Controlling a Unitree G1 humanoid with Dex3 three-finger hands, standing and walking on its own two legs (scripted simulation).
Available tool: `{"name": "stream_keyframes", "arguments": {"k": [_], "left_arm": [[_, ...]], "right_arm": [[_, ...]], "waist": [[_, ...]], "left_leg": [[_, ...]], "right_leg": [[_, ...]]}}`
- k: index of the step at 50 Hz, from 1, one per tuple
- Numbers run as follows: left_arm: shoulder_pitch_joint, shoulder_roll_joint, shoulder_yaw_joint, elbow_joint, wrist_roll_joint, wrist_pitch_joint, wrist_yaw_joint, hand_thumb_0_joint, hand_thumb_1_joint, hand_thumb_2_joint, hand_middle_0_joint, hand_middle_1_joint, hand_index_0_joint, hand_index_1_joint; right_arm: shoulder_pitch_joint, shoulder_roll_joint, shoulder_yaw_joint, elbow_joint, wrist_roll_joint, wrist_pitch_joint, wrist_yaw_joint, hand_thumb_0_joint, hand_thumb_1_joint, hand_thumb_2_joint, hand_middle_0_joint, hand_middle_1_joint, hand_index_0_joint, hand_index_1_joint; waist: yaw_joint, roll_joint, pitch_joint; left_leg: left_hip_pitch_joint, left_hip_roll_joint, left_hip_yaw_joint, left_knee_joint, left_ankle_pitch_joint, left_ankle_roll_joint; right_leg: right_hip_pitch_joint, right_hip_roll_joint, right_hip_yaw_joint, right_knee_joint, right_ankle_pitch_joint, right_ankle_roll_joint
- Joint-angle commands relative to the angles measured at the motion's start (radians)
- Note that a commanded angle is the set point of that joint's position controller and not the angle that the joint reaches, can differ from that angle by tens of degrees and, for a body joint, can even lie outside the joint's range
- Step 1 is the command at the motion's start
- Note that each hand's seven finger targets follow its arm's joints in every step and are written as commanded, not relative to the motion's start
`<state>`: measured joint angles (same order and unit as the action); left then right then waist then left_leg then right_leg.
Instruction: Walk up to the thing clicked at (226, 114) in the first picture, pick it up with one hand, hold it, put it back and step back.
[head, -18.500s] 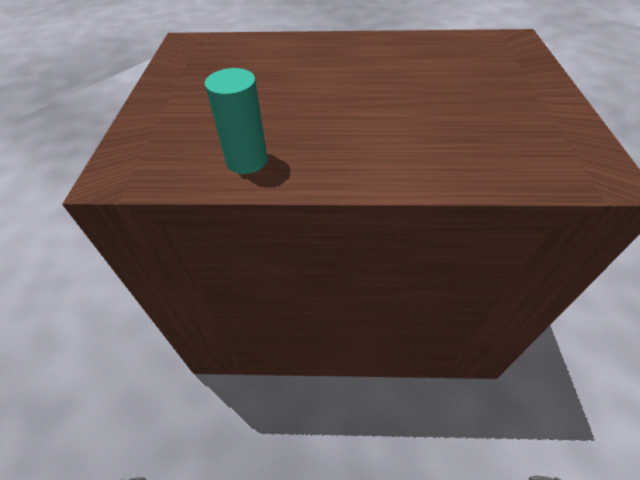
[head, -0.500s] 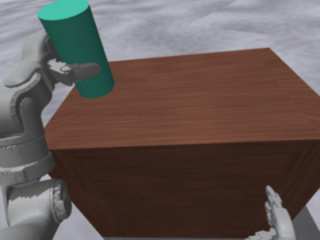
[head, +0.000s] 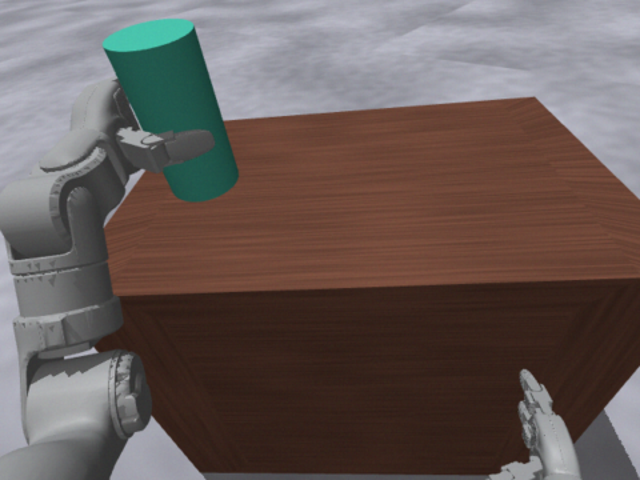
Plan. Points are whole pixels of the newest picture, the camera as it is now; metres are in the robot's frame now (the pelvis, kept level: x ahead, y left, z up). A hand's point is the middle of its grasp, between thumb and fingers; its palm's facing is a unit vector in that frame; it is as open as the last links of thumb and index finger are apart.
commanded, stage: crouch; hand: left
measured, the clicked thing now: (181, 117) +0.35 +0.14 +0.33
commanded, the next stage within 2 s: lower in 0.86 s
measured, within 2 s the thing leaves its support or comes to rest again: neither
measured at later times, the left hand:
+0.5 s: hand (196, 158) +0.42 +0.17 +0.25, palm faces +0.15 -0.99 +0.01, open 10.9 cm
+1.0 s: hand (205, 165) +0.45 +0.18 +0.22, palm faces +0.15 -0.99 +0.01, open 10.9 cm
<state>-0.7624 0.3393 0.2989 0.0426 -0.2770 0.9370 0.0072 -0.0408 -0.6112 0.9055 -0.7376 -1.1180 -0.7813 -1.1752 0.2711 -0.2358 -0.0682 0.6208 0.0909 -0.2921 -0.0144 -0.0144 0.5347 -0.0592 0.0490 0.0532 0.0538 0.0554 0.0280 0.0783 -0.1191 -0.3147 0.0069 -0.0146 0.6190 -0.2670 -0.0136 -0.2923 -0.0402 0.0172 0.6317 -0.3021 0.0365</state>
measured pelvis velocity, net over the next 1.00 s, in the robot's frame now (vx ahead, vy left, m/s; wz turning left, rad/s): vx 0.02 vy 0.00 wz -0.02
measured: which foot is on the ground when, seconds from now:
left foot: down 0.00-1.00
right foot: down 0.00-1.00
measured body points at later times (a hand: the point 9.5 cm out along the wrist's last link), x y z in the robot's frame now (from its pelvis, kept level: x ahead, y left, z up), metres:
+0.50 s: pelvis +0.01 +0.00 +0.00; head -0.01 -0.02 +0.45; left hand +0.41 +0.23 +0.25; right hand +0.16 -0.26 -0.07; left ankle +0.04 +0.13 -0.72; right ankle +0.02 -0.14 -0.72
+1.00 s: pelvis +0.02 +0.00 +0.00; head +0.02 -0.01 +0.45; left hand +0.44 +0.23 +0.22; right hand +0.18 -0.26 -0.07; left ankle +0.04 +0.13 -0.72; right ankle +0.02 -0.14 -0.72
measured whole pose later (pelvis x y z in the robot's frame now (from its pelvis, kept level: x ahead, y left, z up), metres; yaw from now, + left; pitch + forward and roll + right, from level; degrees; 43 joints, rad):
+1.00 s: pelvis +0.02 +0.00 +0.00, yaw -1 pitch +2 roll +0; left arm -0.69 0.32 0.29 0.44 -0.17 0.35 -0.01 -0.04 -0.61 0.90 -0.75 -1.10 -0.79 -1.16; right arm 0.27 -0.23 -0.07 0.61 0.02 -0.29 -0.06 -0.01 0.53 -0.06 0.05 0.05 0.06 0.06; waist -0.02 0.04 -0.07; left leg -0.36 0.02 0.00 0.61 -0.29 -0.01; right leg -0.33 -0.03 0.03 0.60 -0.31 0.04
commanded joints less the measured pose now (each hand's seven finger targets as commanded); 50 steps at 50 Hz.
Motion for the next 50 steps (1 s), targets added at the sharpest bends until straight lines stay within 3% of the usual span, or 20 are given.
{"name": "stream_keyframes", "arguments": {"k": [1,3,5,9,10,17,24,26,28,29,31,36,38,40,41,43,44,45,48,50], "left_arm": [[-0.503,0.200,0.056,-0.100,0.012,-0.168,0.019,0.000,-0.006,1.210,-1.252,-1.391,-1.281,-1.389],[-0.507,0.195,0.041,-0.092,0.022,-0.217,0.023,0.000,-0.013,1.187,-1.238,-1.374,-1.268,-1.369],[-0.530,0.220,0.063,-0.082,0.027,-0.272,0.023,0.000,-0.022,1.174,-1.222,-1.351,-1.248,-1.351],[-0.564,0.229,0.045,-0.091,0.046,-0.372,0.021,0.000,-0.002,1.188,-1.224,-1.358,-1.249,-1.359],[-0.581,0.250,0.064,-0.103,0.048,-0.397,0.020,0.000,-0.022,1.176,-1.227,-1.353,-1.249,-1.355],[-0.565,0.255,0.066,0.001,0.072,-0.506,0.008,0.000,0.041,1.201,-1.237,-1.360,-1.256,-1.364],[-0.499,0.215,0.037,0.132,0.076,-0.562,-0.022,0.000,0.001,1.209,-1.255,-1.384,-1.277,-1.386],[-0.520,0.234,0.044,0.079,0.077,-0.585,-0.025,0.000,-0.007,1.214,-1.250,-1.385,-1.272,-1.389],[-0.567,0.240,0.035,0.045,0.080,-0.598,-0.025,0.000,-0.009,1.209,-1.248,-1.382,-1.269,-1.386],[-0.493,0.233,0.055,0.142,0.079,-0.594,-0.024,0.000,-0.016,1.195,-1.238,-1.370,-1.261,-1.371],[-0.561,0.249,0.048,0.044,0.082,-0.618,-0.025,0.000,-0.033,1.217,-1.247,-1.388,-1.266,-1.395],[-0.464,0.234,0.064,0.149,0.084,-0.632,-0.023,0.000,-0.028,1.231,-1.257,-1.402,-1.275,-1.409],[-0.516,0.235,0.048,0.084,0.091,-0.652,-0.021,0.000,-0.029,1.234,-1.249,-1.402,-1.270,-1.408],[-0.536,0.246,0.056,0.056,0.091,-0.662,-0.013,0.000,-0.018,1.235,-1.244,-1.398,-1.266,-1.403],[-0.477,0.240,0.069,0.142,0.090,-0.656,-0.011,0.000,-0.010,1.241,-1.251,-1.405,-1.274,-1.409],[-0.511,0.236,0.049,0.076,0.097,-0.671,-0.011,0.000,-0.022,1.247,-1.240,-1.401,-1.260,-1.409],[-0.500,0.237,0.053,0.100,0.100,-0.675,-0.009,0.000,-0.058,1.237,-1.239,-1.399,-1.258,-1.408],[-0.524,0.222,0.040,0.063,0.098,-0.678,-0.008,0.000,-0.052,1.239,-1.239,-1.402,-1.258,-1.410],[-0.440,0.212,0.055,0.184,0.096,-0.674,-0.010,0.000,-0.072,1.244,-1.240,-1.407,-1.260,-1.415],[-0.468,0.205,0.031,0.151,0.103,-0.689,-0.011,0.000,-0.060,1.208,-1.242,-1.386,-1.253,-1.401]], "right_arm": [[-0.115,-0.099,-0.022,-0.177,-0.001,-0.066,-0.012,0.000,0.550,-0.053,0.050,0.051,0.050,0.051],[-0.129,-0.098,-0.023,-0.183,-0.005,-0.075,-0.017,0.000,0.546,-0.053,0.050,0.051,0.050,0.051],[-0.106,-0.110,-0.035,-0.189,-0.012,-0.082,-0.031,0.000,0.549,-0.053,0.050,0.051,0.050,0.051],[-0.136,-0.091,-0.015,-0.182,-0.022,-0.096,-0.049,0.000,0.547,-0.055,0.050,0.051,0.050,0.051],[-0.128,-0.100,-0.025,-0.190,-0.027,-0.100,-0.058,0.000,0.543,-0.056,0.050,0.051,0.050,0.051],[-0.144,-0.091,-0.021,-0.144,-0.050,-0.109,-0.083,0.000,0.548,-0.055,0.050,0.051,0.050,0.051],[-0.116,-0.099,-0.028,-0.148,-0.054,-0.108,-0.079,0.000,0.546,-0.054,0.050,0.051,0.050,0.051],[-0.117,-0.102,-0.031,-0.134,-0.055,-0.104,-0.077,0.000,0.549,-0.053,0.050,0.051,0.050,0.050],[-0.076,-0.125,-0.055,-0.134,-0.058,-0.102,-0.078,0.000,0.550,-0.052,0.050,0.050,0.050,0.050],[-0.094,-0.113,-0.039,-0.160,-0.058,-0.103,-0.075,0.000,0.549,-0.052,0.050,0.051,0.050,0.051],[-0.079,-0.118,-0.051,-0.148,-0.058,-0.097,-0.071,0.000,0.546,-0.053,0.049,0.050,0.050,0.050],[-0.092,-0.108,-0.042,-0.165,-0.059,-0.090,-0.067,0.000,0.537,-0.056,0.050,0.051,0.050,0.051],[-0.104,-0.090,-0.027,-0.167,-0.060,-0.083,-0.063,0.000,0.541,-0.054,0.049,0.050,0.050,0.050],[-0.086,-0.121,-0.054,-0.186,-0.063,-0.079,-0.065,0.000,0.543,-0.054,0.049,0.050,0.050,0.050],[-0.076,-0.098,-0.031,-0.163,-0.061,-0.072,-0.061,0.000,0.539,-0.055,0.050,0.050,0.050,0.050],[-0.093,-0.126,-0.062,-0.175,-0.062,-0.070,-0.062,0.000,0.539,-0.055,0.049,0.050,0.050,0.050],[-0.086,-0.103,-0.039,-0.171,-0.062,-0.066,-0.059,0.000,0.536,-0.056,0.049,0.050,0.050,0.050],[-0.082,-0.113,-0.058,-0.169,-0.062,-0.066,-0.062,0.000,0.535,-0.056,0.049,0.050,0.050,0.050],[-0.091,-0.110,-0.043,-0.181,-0.061,-0.060,-0.058,0.000,0.529,-0.057,0.050,0.050,0.050,0.050],[-0.093,-0.091,-0.030,-0.178,-0.062,-0.051,-0.054,0.000,0.532,-0.055,0.049,0.050,0.049,0.050]], "waist": [[-0.017,-0.117,-0.123],[-0.014,-0.082,-0.132],[-0.025,-0.093,-0.168],[-0.022,-0.039,-0.207],[-0.026,-0.049,-0.241],[-0.022,-0.033,-0.255],[-0.046,-0.087,-0.231],[-0.037,-0.047,-0.243],[-0.053,-0.036,-0.262],[-0.053,-0.088,-0.256],[-0.048,-0.036,-0.288],[-0.055,-0.076,-0.270],[-0.039,-0.032,-0.282],[-0.047,-0.051,-0.310],[-0.046,-0.059,-0.258],[-0.046,-0.032,-0.284],[-0.043,-0.042,-0.285],[-0.051,-0.032,-0.302],[-0.059,-0.088,-0.257],[-0.053,-0.050,-0.270]], "left_leg": [[0.094,-0.028,0.029,-0.106,0.023,0.023],[0.096,-0.025,0.025,-0.111,0.004,0.019],[0.111,-0.022,0.026,-0.098,0.017,0.021],[0.119,-0.024,0.025,-0.089,0.022,0.018],[0.138,-0.023,0.025,-0.079,0.035,0.020],[0.120,-0.020,0.027,-0.068,0.080,0.017],[0.123,-0.012,0.027,-0.075,0.107,0.022],[0.130,-0.012,0.027,-0.076,0.134,0.019],[0.150,-0.013,0.032,-0.064,0.164,0.020],[0.145,-0.011,0.030,-0.062,0.169,0.024],[0.154,-0.013,0.030,-0.059,0.201,0.020],[0.143,-0.014,0.033,-0.060,0.190,0.026],[0.142,-0.013,0.033,-0.061,0.215,0.020],[0.158,-0.009,0.028,-0.060,0.235,0.020],[0.137,-0.012,0.032,-0.063,0.211,0.022],[0.148,-0.011,0.030,-0.068,0.215,0.018],[0.151,-0.010,0.030,-0.063,0.237,0.019],[0.164,-0.012,0.032,-0.060,0.251,0.020],[0.151,-0.007,0.030,-0.060,0.260,0.025],[0.151,-0.007,0.030,-0.066,0.263,0.022]], "right_leg": [[-0.052,0.042,-0.065,-0.137,0.060,-0.023],[-0.057,0.041,-0.065,-0.131,0.046,-0.027],[-0.052,0.041,-0.064,-0.129,0.057,-0.026],[-0.053,0.038,-0.059,-0.124,0.059,-0.030],[-0.047,0.037,-0.056,-0.121,0.072,-0.027],[-0.027,0.040,-0.051,-0.104,0.114,-0.027],[-0.035,0.050,-0.055,-0.106,0.145,-0.025],[-0.037,0.050,-0.055,-0.096,0.169,-0.030],[-0.037,0.047,-0.051,-0.097,0.199,-0.028],[-0.019,0.049,-0.054,-0.099,0.206,-0.022],[-0.016,0.045,-0.051,-0.093,0.237,-0.027],[-0.004,0.044,-0.050,-0.100,0.232,-0.021],[-0.003,0.044,-0.051,-0.096,0.251,-0.028],[0.017,0.048,-0.057,-0.094,0.265,-0.026],[0.009,0.046,-0.056,-0.101,0.248,-0.023],[0.001,0.045,-0.053,-0.101,0.249,-0.029],[0.015,0.045,-0.055,-0.097,0.267,-0.027],[0.016,0.042,-0.053,-0.099,0.285,-0.026],[0.013,0.047,-0.056,-0.100,0.296,-0.022],[0.008,0.047,-0.056,-0.103,0.295,-0.028]]}}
